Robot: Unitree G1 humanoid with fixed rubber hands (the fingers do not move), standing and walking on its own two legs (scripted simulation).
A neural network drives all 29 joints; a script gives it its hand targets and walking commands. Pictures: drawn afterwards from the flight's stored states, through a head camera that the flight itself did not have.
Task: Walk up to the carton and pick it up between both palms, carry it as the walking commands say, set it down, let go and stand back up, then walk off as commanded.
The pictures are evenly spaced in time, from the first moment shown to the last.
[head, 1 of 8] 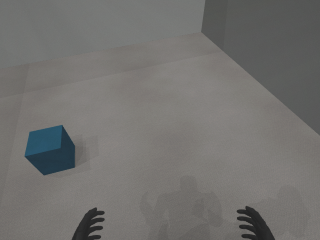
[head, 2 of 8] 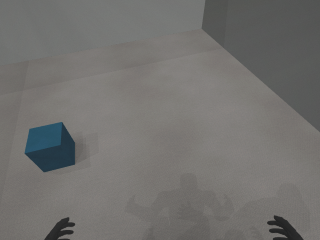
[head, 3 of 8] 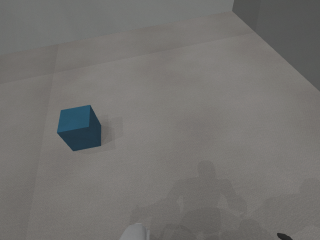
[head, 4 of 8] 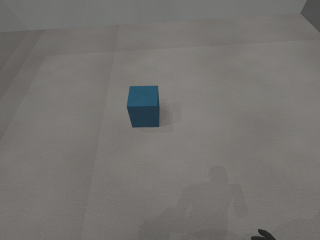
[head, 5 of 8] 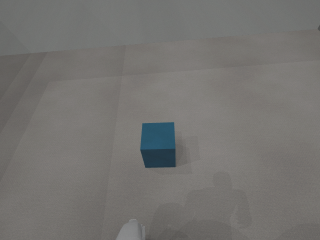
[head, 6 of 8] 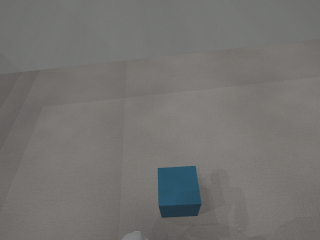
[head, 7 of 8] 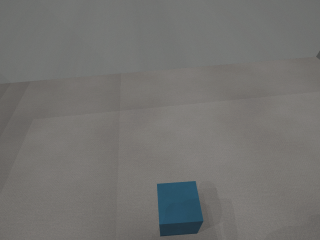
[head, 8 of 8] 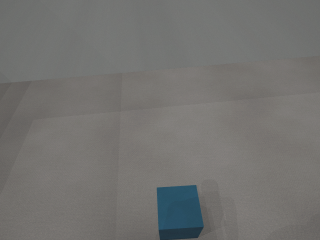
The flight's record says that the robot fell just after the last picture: no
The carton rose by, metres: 0.00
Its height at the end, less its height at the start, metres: +0.00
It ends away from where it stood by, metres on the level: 0.00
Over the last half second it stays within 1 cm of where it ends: yes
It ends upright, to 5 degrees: yes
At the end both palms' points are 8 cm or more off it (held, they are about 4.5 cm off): yes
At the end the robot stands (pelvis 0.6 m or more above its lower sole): yes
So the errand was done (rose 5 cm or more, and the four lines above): no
